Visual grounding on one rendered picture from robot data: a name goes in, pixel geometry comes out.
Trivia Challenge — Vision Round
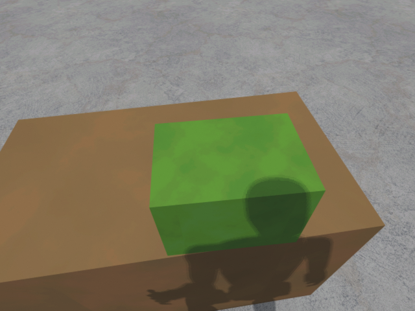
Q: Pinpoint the pedestal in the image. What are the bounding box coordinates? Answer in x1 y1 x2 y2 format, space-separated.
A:
0 91 385 311

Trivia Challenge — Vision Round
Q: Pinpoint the carton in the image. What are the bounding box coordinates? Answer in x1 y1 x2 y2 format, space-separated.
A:
149 113 326 256

